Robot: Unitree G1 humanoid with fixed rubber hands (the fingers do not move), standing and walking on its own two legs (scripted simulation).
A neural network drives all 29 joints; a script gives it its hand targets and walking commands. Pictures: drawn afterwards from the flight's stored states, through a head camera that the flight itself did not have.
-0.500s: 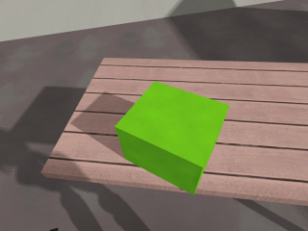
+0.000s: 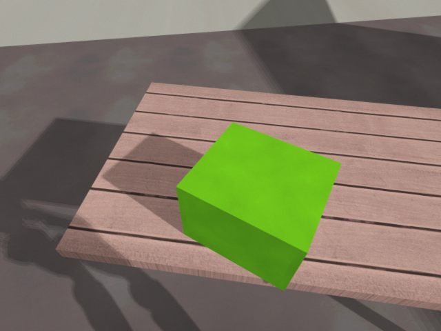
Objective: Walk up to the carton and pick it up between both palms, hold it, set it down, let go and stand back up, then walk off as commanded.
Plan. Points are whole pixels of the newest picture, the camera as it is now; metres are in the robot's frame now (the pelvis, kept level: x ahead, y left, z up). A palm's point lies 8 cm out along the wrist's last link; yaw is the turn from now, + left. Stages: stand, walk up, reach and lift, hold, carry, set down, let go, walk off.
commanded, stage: walk up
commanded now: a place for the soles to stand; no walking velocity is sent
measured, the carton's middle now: (256, 201) +0.38 -0.04 +0.01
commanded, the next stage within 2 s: reach and lift in 0.16 s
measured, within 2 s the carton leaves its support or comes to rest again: neither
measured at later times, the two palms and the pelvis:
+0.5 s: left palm (100, 322) +0.16 +0.24 -0.08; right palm out of the picture +0.11 -0.31 -0.10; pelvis -0.02 -0.03 -0.01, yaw -2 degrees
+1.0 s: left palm out of the picture +0.14 +0.29 -0.05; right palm out of the picture +0.09 -0.23 -0.05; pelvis -0.03 +0.01 +0.01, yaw -2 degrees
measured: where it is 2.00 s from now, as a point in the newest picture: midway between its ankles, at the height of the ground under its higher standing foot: outside the picture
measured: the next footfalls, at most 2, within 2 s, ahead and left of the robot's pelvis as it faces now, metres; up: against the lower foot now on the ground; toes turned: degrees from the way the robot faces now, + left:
none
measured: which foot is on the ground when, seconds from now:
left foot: down 0.00-1.00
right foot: down 0.00-1.00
